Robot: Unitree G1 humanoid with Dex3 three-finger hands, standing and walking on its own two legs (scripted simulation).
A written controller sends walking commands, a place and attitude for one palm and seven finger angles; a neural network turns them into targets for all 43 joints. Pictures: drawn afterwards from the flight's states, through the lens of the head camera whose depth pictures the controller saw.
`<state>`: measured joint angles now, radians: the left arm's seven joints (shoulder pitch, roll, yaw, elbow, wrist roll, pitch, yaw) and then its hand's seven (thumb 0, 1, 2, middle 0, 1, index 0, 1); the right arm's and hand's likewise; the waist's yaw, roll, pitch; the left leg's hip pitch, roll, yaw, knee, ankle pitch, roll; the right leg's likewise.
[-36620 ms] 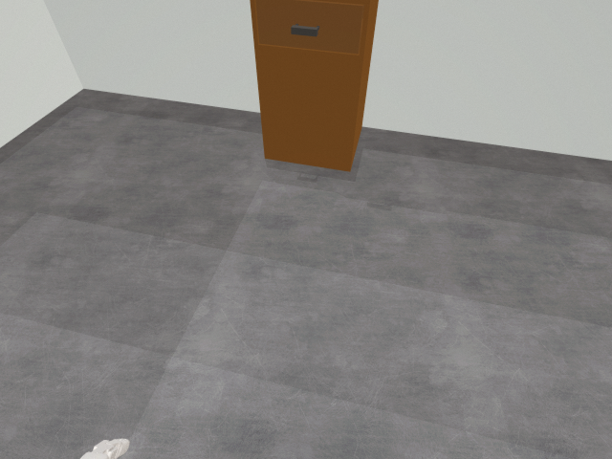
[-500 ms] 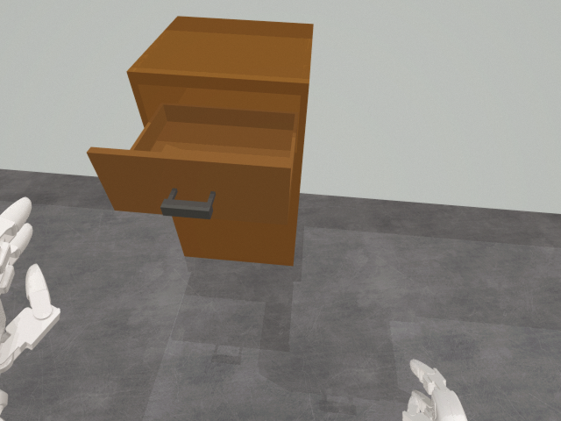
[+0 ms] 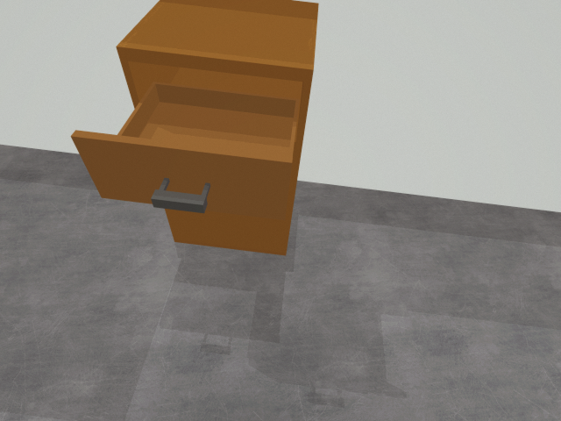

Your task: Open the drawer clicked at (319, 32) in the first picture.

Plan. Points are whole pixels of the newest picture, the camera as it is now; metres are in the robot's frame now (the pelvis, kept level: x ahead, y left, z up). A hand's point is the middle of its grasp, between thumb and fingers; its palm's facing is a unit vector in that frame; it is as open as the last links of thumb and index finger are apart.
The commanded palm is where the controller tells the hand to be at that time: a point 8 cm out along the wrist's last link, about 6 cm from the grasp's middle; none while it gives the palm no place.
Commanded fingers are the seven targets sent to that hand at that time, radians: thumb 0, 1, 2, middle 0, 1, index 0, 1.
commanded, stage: let the arm hang, fingers relaxed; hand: left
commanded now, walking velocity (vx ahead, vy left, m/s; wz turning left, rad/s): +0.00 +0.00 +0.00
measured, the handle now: (183, 193) +0.54 +0.22 -0.06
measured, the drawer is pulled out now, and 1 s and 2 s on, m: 0.30 0.30 0.30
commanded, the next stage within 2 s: look to check the result in 0.78 s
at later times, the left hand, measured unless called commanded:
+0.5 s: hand out of the picture -0.03 +0.18 -0.16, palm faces +0.00 -0.98 -0.21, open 7.3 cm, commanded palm none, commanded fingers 0.00 0.90 0.90 -0.20 -0.30 -0.20 -0.30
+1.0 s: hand out of the picture -0.04 +0.17 -0.16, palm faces +0.00 -0.98 -0.19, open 7.3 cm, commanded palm none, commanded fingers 0.00 0.90 0.90 -0.20 -0.30 -0.20 -0.30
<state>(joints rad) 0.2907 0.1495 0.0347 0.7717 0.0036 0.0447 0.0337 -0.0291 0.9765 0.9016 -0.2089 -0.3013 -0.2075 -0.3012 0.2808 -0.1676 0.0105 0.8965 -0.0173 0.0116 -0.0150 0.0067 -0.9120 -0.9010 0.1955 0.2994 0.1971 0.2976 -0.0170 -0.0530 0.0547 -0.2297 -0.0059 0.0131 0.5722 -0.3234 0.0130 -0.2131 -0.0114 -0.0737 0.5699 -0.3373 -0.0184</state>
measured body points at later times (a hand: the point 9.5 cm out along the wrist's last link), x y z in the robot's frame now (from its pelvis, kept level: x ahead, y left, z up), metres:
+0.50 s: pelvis -0.02 +0.01 +0.01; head -0.01 +0.00 +0.46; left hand -0.03 +0.23 -0.14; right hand -0.03 -0.21 -0.15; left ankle -0.01 +0.11 -0.73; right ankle -0.02 -0.10 -0.73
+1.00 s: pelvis -0.03 +0.00 +0.01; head -0.02 +0.00 +0.46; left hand -0.04 +0.22 -0.15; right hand -0.07 -0.20 -0.15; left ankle -0.01 +0.11 -0.73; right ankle -0.02 -0.10 -0.73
